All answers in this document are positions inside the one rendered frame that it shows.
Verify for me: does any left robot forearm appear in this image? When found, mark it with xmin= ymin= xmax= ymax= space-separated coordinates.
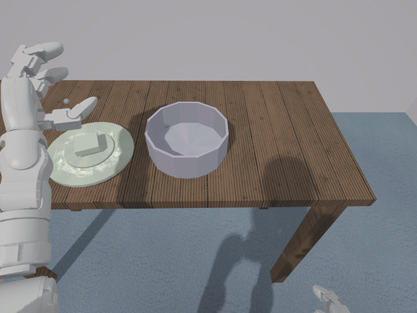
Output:
xmin=0 ymin=129 xmax=53 ymax=284

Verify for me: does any robot left hand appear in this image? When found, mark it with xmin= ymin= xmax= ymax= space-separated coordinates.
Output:
xmin=1 ymin=42 xmax=98 ymax=133

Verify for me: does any knob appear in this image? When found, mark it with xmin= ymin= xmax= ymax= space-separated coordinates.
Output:
xmin=74 ymin=132 xmax=100 ymax=157

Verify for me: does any lid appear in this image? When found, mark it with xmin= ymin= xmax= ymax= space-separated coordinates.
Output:
xmin=47 ymin=122 xmax=134 ymax=187

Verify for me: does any left robot upper arm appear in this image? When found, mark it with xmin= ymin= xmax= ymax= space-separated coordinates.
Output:
xmin=0 ymin=276 xmax=59 ymax=313

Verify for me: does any robot right hand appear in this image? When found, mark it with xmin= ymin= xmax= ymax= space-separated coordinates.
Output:
xmin=312 ymin=285 xmax=350 ymax=313

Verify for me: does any pot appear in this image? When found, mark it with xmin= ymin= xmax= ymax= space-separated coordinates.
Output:
xmin=145 ymin=102 xmax=229 ymax=179

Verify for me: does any table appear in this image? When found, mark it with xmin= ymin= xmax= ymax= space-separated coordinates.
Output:
xmin=0 ymin=80 xmax=377 ymax=283

